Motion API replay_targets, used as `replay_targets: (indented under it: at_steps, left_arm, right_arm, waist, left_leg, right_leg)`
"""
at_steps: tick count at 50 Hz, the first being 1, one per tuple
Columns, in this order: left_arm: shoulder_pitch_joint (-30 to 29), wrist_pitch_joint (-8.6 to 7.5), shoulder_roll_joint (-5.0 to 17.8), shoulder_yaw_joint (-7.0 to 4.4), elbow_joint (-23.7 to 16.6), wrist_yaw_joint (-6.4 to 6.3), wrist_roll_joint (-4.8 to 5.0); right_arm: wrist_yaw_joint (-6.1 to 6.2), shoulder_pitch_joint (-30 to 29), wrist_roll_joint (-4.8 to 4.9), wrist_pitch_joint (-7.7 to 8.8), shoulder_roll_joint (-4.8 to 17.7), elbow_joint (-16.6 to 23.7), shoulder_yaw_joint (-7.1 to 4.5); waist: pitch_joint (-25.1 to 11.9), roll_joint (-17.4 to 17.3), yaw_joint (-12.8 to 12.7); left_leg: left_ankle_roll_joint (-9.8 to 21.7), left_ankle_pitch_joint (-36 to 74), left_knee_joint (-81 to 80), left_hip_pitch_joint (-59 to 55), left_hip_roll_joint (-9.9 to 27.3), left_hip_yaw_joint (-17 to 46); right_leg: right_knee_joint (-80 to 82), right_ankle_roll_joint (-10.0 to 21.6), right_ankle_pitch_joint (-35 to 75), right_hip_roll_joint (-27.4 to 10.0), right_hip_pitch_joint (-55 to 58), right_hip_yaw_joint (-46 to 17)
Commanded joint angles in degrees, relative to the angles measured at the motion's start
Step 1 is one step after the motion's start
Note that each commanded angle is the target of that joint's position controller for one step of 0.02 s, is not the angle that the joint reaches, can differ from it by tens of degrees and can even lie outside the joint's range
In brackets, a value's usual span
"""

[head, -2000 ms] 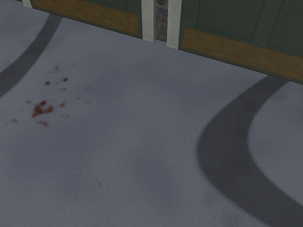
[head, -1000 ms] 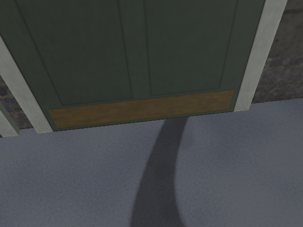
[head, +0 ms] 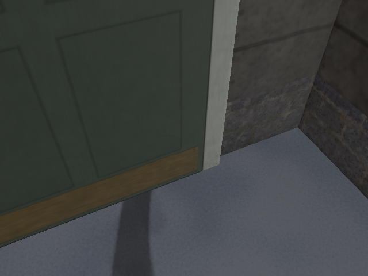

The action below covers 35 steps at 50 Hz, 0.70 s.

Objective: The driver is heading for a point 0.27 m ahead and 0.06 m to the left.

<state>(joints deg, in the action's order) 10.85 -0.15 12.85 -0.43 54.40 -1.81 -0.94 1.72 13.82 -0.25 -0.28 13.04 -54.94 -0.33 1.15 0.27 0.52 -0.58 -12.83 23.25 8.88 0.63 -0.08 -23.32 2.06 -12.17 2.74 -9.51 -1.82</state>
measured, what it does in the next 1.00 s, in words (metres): walks ahead: left foot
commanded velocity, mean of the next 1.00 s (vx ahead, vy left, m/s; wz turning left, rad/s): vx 0.13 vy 0.00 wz -0.01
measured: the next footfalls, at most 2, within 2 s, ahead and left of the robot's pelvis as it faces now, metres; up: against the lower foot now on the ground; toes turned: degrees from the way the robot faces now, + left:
left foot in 0.92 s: +0.25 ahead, +0.06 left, +0.00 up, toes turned +3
right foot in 1.18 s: +0.20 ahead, -0.14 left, +0.00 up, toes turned +1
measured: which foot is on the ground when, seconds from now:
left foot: down 0.00-0.54, up 0.56-0.90, down 0.92-1.00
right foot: down 0.00-0.94, up 0.96-1.00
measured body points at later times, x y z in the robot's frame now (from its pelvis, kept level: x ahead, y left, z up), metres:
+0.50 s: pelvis +0.02 +0.00 +0.00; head +0.01 -0.01 +0.45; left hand +0.04 +0.25 -0.15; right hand +0.01 -0.26 -0.16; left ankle +0.00 +0.12 -0.74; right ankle +0.00 -0.09 -0.73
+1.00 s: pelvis +0.15 -0.01 -0.01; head +0.17 +0.00 +0.44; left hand +0.11 +0.21 -0.17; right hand +0.25 -0.24 -0.15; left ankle +0.21 +0.06 -0.74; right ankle +0.02 -0.10 -0.71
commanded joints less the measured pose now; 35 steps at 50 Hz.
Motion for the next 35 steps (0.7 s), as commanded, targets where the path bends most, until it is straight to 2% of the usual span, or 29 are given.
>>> replay_targets:
  at_steps: [1, 14, 15, 17, 18, 19, 20, 21, 22, 23, 24, 25, 26, 27, 28, 29, 30, 31, 32, 34, 35]
  left_arm:
    - [0.45, -0.47, 5.62, -1.30, 0.06, -0.24, 0.02]
    - [2.54, -0.25, 4.99, -0.85, 7.10, -0.48, 0.09]
    - [3.24, -0.18, 5.12, -0.91, 7.48, -0.46, 0.07]
    - [3.72, 0.37, 6.70, -1.71, 7.17, -0.21, -0.22]
    - [3.44, 0.59, 6.58, -1.85, 6.70, 0.09, -0.51]
    - [2.81, 0.52, 5.70, -1.77, 6.09, 0.36, -0.59]
    - [1.95, 0.18, 4.41, -1.56, 5.40, 0.59, -0.62]
    - [0.85, -0.35, 3.34, -1.38, 4.66, 0.87, -0.77]
    - [0.20, -0.97, 2.25, -1.14, 4.03, 1.26, -0.99]
    - [0.33, -1.62, 2.23, -1.05, 3.60, 1.64, -1.28]
    - [1.15, -2.17, 2.99, -1.22, 3.41, 1.96, -1.19]
    - [3.35, -2.58, 2.65, -1.20, 3.76, 2.19, -0.94]
    - [7.49, -2.90, 1.88, -1.14, 5.10, 2.19, -0.73]
    - [12.83, -3.22, 2.24, -1.42, 6.95, 1.76, -0.56]
    - [18.95, -3.72, 6.49, -2.48, 8.18, 0.90, -0.99]
    - [23.26, -3.74, 11.31, -3.88, 9.38, 0.80, -0.68]
    - [20.00, -3.56, 9.09, -3.48, 8.55, 0.52, -0.77]
    - [15.59, -3.94, 7.45, -2.97, 7.04, 0.45, -0.77]
    - [13.18, -4.54, 5.87, -2.54, 6.16, 0.38, -0.59]
    - [13.05, -5.49, 3.70, -1.50, 6.35, 0.04, -0.27]
    - [13.71, -5.84, 3.70, -1.36, 6.78, 0.06, -0.39]
  right_arm:
    - [0.31, 0.53, -0.06, 0.49, 5.79, 0.67, -1.01]
    - [0.60, 1.60, -0.15, 0.48, 4.43, -4.72, -0.31]
    - [0.57, 2.40, -0.21, 0.41, 4.66, -5.13, -0.44]
    - [0.35, 2.84, -0.53, -0.20, 6.35, -4.86, -1.24]
    - [0.13, 2.96, -0.72, -0.49, 6.56, -4.61, -1.44]
    - [0.01, 3.82, -0.70, -0.54, 6.20, -4.56, -1.51]
    - [0.02, 5.26, -0.69, -0.40, 5.84, -4.81, -1.61]
    - [0.08, 7.15, -0.73, -0.16, 6.24, -5.29, -1.98]
    - [0.14, 8.68, -0.80, 0.12, 7.60, -5.92, -2.68]
    - [0.17, 8.09, -0.73, 0.40, 8.65, -5.99, -3.31]
    - [0.06, 6.30, -0.56, 0.58, 8.66, -5.46, -3.54]
    - [-0.12, 3.21, -0.41, 0.63, 8.71, -4.61, -3.73]
    - [-0.30, -0.34, -0.28, 0.58, 8.22, -3.54, -3.81]
    - [-0.37, -3.12, -0.27, 0.65, 7.08, -2.36, -3.77]
    - [-0.68, -5.81, 0.04, 1.17, 3.62, -0.32, -2.93]
    - [-1.05, -7.37, -0.65, 1.75, 2.28, 1.72, -2.44]
    - [-1.26, -6.58, -1.77, 2.11, 5.86, 1.01, -3.22]
    - [-1.69, -3.24, -1.43, 2.58, 3.93, -0.41, -2.90]
    - [-1.87, -0.90, -1.22, 2.98, 2.85, -1.79, -2.66]
    - [-2.02, -0.21, -1.58, 3.27, 3.27, -2.79, -3.02]
    - [-2.23, -0.27, -1.41, 2.87, 2.88, -2.61, -3.03]
  waist:
    - [0.03, -1.48, -0.25]
    - [1.36, -0.61, -0.39]
    - [0.12, -0.60, -0.38]
    - [2.06, -1.09, -0.26]
    - [4.91, -1.57, -0.15]
    - [6.76, -2.28, 0.30]
    - [7.06, -3.46, 0.87]
    - [5.95, -5.35, 1.54]
    - [4.24, -8.63, 1.80]
    - [3.56, -10.36, 1.19]
    - [3.15, -9.36, -0.07]
    - [3.73, -8.86, -2.16]
    - [4.65, -8.27, -4.71]
    - [5.80, -5.20, -7.12]
    - [5.06, 6.24, -9.33]
    - [6.14, 13.98, -9.50]
    - [8.42, 4.90, -6.47]
    - [8.45, 3.11, -3.11]
    - [7.24, 2.41, -1.26]
    - [4.33, 4.03, 0.09]
    - [2.54, 5.26, 0.60]
  left_leg:
    - [1.92, 5.10, -4.73, 2.02, 4.99, 5.39]
    - [2.48, 1.85, -5.59, 2.41, 4.88, 5.66]
    - [2.75, -3.70, -5.49, 2.07, 4.15, 5.36]
    - [4.63, -21.98, -4.38, 5.03, 2.79, 6.04]
    - [5.74, -28.44, -4.99, 7.16, 3.36, 7.79]
    - [6.76, -30.99, -5.65, 7.32, 4.52, 10.15]
    - [7.73, -31.02, -6.76, 5.59, 6.23, 13.10]
    - [9.03, -30.75, -9.10, 2.46, 8.79, 17.04]
    - [10.82, -31.19, -12.67, 0.05, 12.41, 21.87]
    - [12.25, -30.60, -14.99, 1.30, 15.39, 24.50]
    - [12.25, -30.21, -15.68, 4.26, 15.56, 24.01]
    - [11.25, -29.66, -14.69, 8.54, 13.97, 21.10]
    - [9.72, -28.85, -11.78, 14.72, 10.92, 16.68]
    - [8.01, -27.24, -5.25, 21.73, 6.98, 11.98]
    - [5.21, -21.73, 10.11, 30.88, 0.72, 4.40]
    - [4.05, -17.31, 22.84, 38.34, -3.18, -2.13]
    - [4.60, -13.42, 29.13, 36.44, 0.31, 1.26]
    - [4.53, -10.15, 31.02, 33.37, 1.57, 1.59]
    - [3.97, -8.11, 31.97, 30.77, 2.40, 1.25]
    - [3.18, -4.97, 32.09, 26.56, 1.99, -1.08]
    - [2.80, -3.30, 31.83, 24.76, 0.99, -2.08]
  right_leg:
    - [4.08, 1.69, 7.64, -6.17, 1.15, -6.55]
    - [5.94, 1.20, 4.10, -6.20, -0.38, -6.52]
    - [5.77, 1.47, -1.69, -5.46, -0.36, -6.16]
    - [3.37, 3.27, -20.49, -3.32, -4.86, -5.43]
    - [2.70, 4.00, -26.33, -3.11, -8.44, -5.99]
    - [1.22, 4.29, -27.42, -3.00, -11.39, -6.42]
    - [-0.99, 4.04, -24.71, -2.59, -13.67, -5.81]
    - [-4.24, 3.27, -19.49, -1.59, -15.52, -3.69]
    - [-9.16, 2.31, -12.66, -0.05, -15.72, 0.24]
    - [-12.88, 1.88, -8.61, -0.81, -13.84, 2.49]
    - [-13.07, 2.00, -9.36, -1.64, -11.00, 2.61]
    - [-9.52, 2.52, -10.94, -1.51, -6.11, 3.09]
    - [-4.26, 3.26, -11.27, -0.48, 1.70, 3.64]
    - [1.21, 3.88, -11.53, -0.23, 9.88, 1.49]
    - [10.82, 5.98, -22.72, -10.45, 17.07, -15.39]
    - [18.84, 9.48, -30.72, -21.74, 18.30, -33.41]
    - [17.79, 10.65, -23.42, -22.86, 12.88, -32.43]
    - [16.34, 10.56, -10.95, -21.06, 9.60, -27.18]
    - [15.16, 9.62, 2.74, -18.72, 9.49, -21.31]
    - [12.50, 8.32, 26.84, -15.37, 10.36, -11.75]
    - [9.78, 7.66, 39.67, -13.69, 10.72, -7.39]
